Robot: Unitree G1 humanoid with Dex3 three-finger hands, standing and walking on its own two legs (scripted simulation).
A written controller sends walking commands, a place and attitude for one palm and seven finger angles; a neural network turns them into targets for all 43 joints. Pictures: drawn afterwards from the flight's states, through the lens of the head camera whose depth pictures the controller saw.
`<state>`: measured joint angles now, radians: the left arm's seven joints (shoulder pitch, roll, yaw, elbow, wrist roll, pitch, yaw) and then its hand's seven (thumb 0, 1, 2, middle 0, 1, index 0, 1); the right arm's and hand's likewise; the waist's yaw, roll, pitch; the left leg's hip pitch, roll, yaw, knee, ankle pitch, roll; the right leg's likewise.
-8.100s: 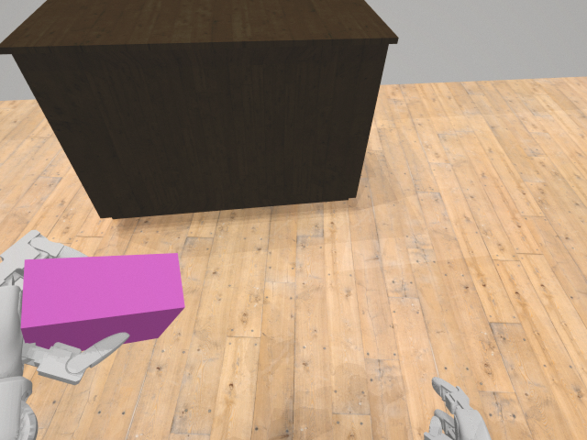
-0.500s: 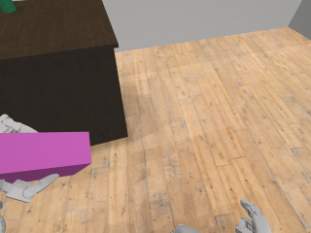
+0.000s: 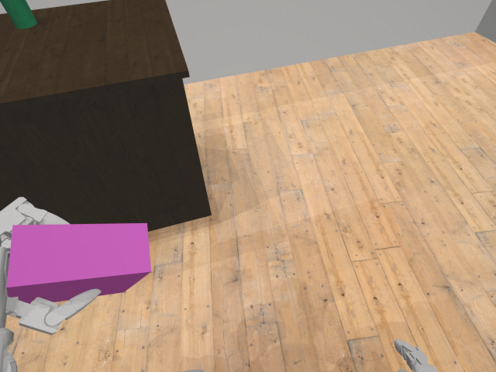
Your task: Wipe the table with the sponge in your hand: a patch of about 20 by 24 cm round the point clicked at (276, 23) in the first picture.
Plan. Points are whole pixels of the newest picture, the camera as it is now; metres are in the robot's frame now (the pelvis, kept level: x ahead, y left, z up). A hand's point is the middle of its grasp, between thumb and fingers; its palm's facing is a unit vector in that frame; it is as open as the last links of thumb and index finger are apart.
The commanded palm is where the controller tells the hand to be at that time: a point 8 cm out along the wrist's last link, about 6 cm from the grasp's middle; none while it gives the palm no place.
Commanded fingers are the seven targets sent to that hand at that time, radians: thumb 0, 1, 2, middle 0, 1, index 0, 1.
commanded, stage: take the last steps up to it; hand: left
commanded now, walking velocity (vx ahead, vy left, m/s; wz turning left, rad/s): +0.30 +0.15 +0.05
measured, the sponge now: (99, 263) +0.22 +0.20 +0.13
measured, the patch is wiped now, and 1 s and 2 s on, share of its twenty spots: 0.00 0.00 0.00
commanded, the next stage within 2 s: come to a stop and stand still in 1.94 s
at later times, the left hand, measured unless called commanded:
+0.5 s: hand (44, 213) +0.28 +0.29 +0.15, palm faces +0.39 -0.77 -0.50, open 10.3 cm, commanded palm +0.22 +0.33 +0.17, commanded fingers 0.00 0.10 1.30 -1.20 -1.60 -1.20 -1.60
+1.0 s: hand (50, 144) +0.40 +0.33 +0.16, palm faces +0.35 -0.77 -0.54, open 10.3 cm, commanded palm +0.35 +0.39 +0.17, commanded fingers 0.00 0.10 1.30 -1.20 -1.60 -1.20 -1.60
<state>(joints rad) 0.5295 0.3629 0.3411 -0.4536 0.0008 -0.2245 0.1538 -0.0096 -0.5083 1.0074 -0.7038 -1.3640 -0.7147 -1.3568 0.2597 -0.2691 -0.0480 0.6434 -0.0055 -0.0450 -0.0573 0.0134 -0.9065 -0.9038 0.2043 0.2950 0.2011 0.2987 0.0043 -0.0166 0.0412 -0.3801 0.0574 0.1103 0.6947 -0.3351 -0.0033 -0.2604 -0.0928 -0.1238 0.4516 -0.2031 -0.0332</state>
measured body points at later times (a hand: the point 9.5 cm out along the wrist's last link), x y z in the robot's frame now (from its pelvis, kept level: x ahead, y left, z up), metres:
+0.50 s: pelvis +0.07 +0.04 -0.01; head +0.11 +0.02 +0.44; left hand +0.25 +0.33 +0.18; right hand +0.23 -0.17 -0.13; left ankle +0.08 +0.19 -0.67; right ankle +0.07 -0.05 -0.75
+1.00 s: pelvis +0.18 +0.11 -0.03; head +0.22 +0.08 +0.42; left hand +0.38 +0.37 +0.19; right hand +0.34 -0.10 -0.14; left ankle +0.17 +0.23 -0.73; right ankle +0.21 +0.02 -0.75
